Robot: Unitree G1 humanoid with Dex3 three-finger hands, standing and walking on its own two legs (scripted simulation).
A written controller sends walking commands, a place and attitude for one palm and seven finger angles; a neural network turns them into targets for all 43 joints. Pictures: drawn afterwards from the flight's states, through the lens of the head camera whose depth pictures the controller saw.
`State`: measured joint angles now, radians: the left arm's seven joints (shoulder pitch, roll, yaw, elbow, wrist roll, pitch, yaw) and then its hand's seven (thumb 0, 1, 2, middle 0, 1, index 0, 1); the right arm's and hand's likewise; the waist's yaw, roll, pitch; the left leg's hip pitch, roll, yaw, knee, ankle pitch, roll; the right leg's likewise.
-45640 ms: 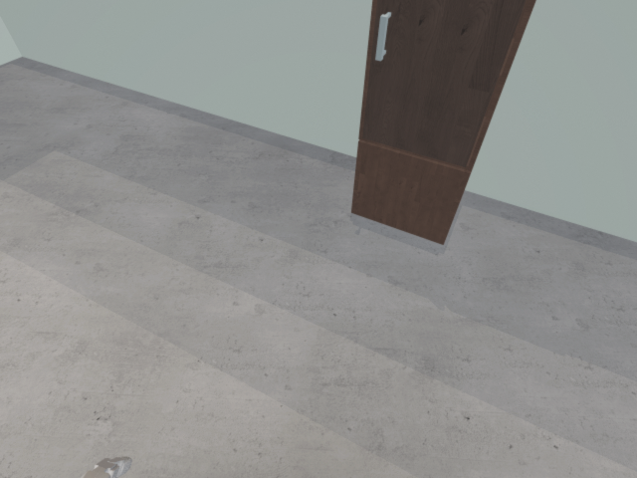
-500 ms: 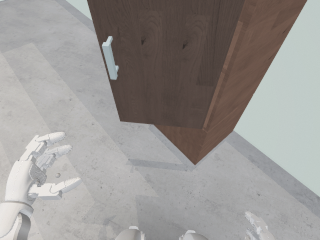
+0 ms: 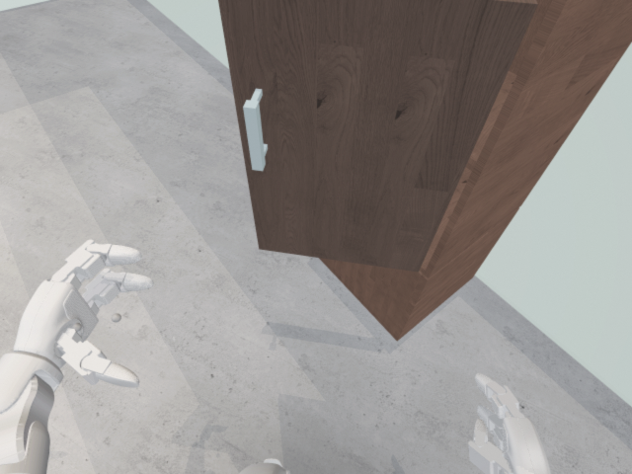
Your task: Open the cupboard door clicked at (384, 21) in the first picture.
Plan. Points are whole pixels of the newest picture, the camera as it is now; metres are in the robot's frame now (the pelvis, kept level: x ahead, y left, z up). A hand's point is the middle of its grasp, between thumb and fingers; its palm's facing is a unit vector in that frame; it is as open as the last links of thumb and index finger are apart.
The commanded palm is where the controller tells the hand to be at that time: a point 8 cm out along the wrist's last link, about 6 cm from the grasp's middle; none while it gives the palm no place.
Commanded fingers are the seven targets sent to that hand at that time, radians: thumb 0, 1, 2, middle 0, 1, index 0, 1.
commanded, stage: raise the hand with hooked fingers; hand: left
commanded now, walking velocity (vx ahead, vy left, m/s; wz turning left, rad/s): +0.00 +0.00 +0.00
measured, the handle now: (258, 130) +0.60 +0.15 +0.08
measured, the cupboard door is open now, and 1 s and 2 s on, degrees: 43 43 43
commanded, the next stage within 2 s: move the hooked fingers beside the handle in 0.70 s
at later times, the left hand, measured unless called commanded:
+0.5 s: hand (96, 296) +0.28 +0.27 +0.09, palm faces -0.05 -1.00 -0.03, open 14.0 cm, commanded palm +0.25 +0.32 +0.09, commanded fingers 0.00 -0.50 0.30 -0.30 -1.20 -0.30 -1.20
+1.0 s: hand (122, 280) +0.30 +0.25 +0.09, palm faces -0.06 -1.00 -0.02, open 14.0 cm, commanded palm +0.29 +0.30 +0.09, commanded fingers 0.00 -0.50 0.30 -0.30 -1.20 -0.30 -1.20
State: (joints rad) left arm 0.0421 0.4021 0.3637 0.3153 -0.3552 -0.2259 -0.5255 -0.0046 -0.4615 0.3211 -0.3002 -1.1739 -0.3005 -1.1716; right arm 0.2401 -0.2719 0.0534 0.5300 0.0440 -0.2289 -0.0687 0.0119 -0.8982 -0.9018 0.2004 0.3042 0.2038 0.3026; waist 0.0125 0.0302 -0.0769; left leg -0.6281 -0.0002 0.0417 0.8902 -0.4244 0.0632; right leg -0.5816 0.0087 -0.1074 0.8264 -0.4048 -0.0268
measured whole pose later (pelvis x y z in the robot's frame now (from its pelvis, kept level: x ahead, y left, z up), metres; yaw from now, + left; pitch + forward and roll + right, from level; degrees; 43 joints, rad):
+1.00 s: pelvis -0.01 -0.01 +0.00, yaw +0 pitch +8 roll -2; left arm -0.19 0.45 0.40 0.54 -0.34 -0.24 -0.58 -0.01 -0.50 0.30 -0.30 -1.20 -0.30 -1.20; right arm 0.26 -0.29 0.06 0.57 0.04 -0.21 -0.09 0.01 -0.90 -0.90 0.20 0.30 0.20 0.30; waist 0.00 0.02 -0.05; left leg -0.61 0.01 0.03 0.85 -0.39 0.05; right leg -0.56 0.02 -0.12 0.80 -0.38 -0.05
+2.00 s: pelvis +0.00 +0.00 -0.01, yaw -3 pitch +19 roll -3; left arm -0.85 0.64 0.45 1.15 -0.16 -0.35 -0.48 -0.01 -0.50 0.30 -0.30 -1.20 -0.30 -1.20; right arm 0.40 -0.30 0.05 0.62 0.01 0.00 -0.04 0.01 -0.90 -0.90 0.20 0.30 0.20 0.30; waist -0.15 0.01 -0.08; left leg -0.85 0.03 0.06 0.95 -0.44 0.07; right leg -0.81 0.03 -0.08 0.87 -0.40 -0.03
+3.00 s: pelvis +0.02 +0.00 -0.02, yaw -3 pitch +23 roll -5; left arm -1.01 0.70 0.43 1.27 -0.09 -0.29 -0.42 -0.01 -0.50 0.30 -0.30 -1.20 -0.30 -1.20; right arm 0.43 -0.30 0.06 0.59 -0.01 0.10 -0.01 0.00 -0.90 -0.90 0.20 0.30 0.20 0.30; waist -0.20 0.03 -0.09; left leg -0.92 0.05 0.04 0.98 -0.47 0.06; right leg -0.86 0.06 -0.10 0.86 -0.41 -0.03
